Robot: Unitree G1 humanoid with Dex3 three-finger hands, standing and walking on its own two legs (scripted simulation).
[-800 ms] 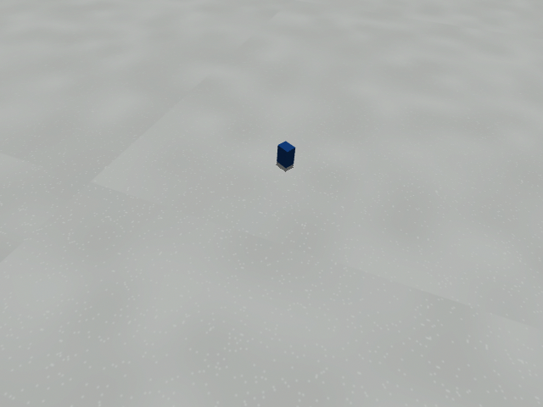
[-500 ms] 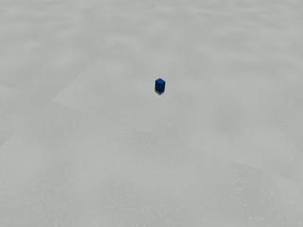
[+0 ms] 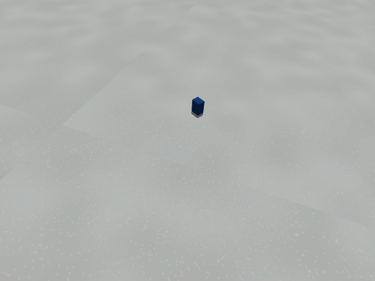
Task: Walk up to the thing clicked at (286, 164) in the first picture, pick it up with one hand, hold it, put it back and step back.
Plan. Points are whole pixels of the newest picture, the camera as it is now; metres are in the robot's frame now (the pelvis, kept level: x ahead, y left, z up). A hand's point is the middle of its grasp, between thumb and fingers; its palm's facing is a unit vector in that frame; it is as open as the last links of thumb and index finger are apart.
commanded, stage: stand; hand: left
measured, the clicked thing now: (197, 106) +1.52 -0.10 -0.72
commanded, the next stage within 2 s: walk up in 0.32 s
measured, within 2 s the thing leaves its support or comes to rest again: neither
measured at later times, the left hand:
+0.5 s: hand out of the picture +0.11 +0.26 -0.15, palm faces -0.10 -0.93 -0.36, open 7.4 cm
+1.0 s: hand (136, 235) +0.27 +0.13 -0.14, palm faces -0.14 -0.92 -0.36, open 7.4 cm
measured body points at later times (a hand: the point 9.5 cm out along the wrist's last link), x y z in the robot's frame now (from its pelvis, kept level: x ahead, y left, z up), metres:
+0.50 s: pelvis +0.03 -0.02 -0.01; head +0.03 -0.02 +0.44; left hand +0.12 +0.31 -0.13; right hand +0.06 -0.34 -0.13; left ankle -0.01 +0.12 -0.75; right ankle +0.03 -0.15 -0.72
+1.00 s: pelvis +0.21 -0.13 +0.00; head +0.20 -0.15 +0.44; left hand +0.28 +0.18 -0.11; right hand +0.23 -0.46 -0.13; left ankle +0.33 +0.01 -0.69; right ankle +0.17 -0.21 -0.75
